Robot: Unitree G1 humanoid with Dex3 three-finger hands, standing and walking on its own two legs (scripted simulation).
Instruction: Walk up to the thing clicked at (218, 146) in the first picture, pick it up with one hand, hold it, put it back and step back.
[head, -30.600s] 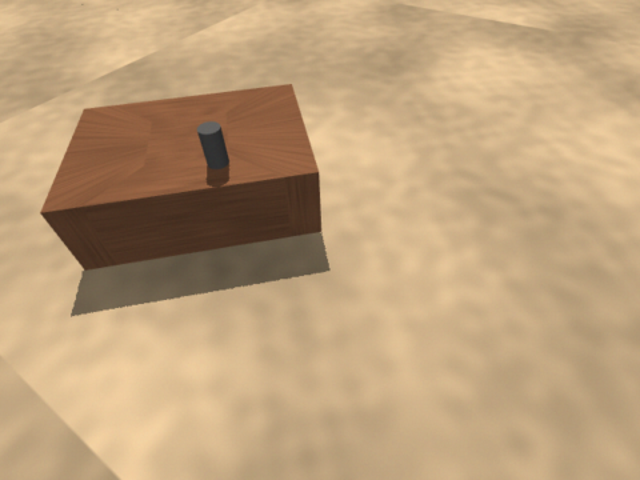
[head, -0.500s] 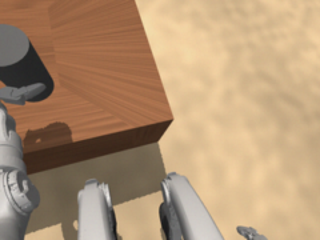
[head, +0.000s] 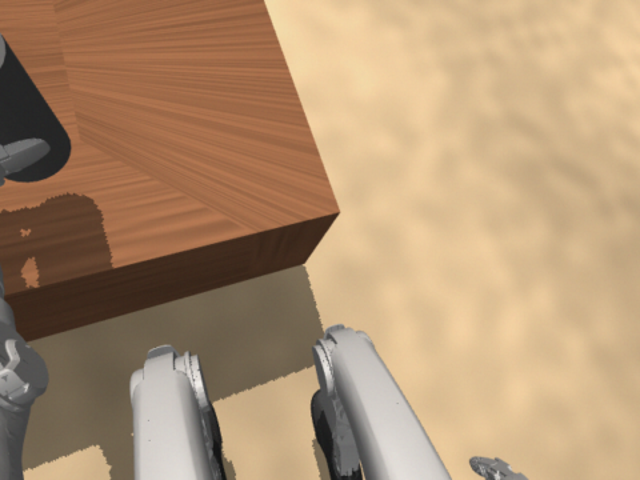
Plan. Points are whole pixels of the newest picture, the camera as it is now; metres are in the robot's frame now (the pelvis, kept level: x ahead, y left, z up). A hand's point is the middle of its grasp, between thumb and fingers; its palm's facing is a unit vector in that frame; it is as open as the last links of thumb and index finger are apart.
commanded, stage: lower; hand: left
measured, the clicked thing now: out of the picture +0.54 +0.28 +0.01
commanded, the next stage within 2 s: loosen in 0.30 s
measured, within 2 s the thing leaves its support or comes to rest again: rests again in 0.62 s
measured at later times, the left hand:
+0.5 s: hand out of the picture +0.55 +0.31 -0.05, palm faces +0.38 -0.92 -0.03, open 11.5 cm
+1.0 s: hand out of the picture +0.55 +0.31 -0.04, palm faces +0.41 -0.91 +0.02, open 15.6 cm
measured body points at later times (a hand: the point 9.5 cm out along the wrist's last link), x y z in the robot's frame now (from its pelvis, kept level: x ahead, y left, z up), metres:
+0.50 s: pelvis -0.01 -0.01 -0.06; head +0.23 +0.05 +0.32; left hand +0.52 +0.35 -0.04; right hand +0.03 -0.27 -0.17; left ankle +0.09 +0.14 -0.45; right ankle +0.06 -0.12 -0.45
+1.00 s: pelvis -0.01 -0.01 -0.06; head +0.23 +0.06 +0.32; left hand +0.52 +0.36 -0.03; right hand +0.05 -0.27 -0.17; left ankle +0.09 +0.14 -0.45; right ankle +0.06 -0.12 -0.45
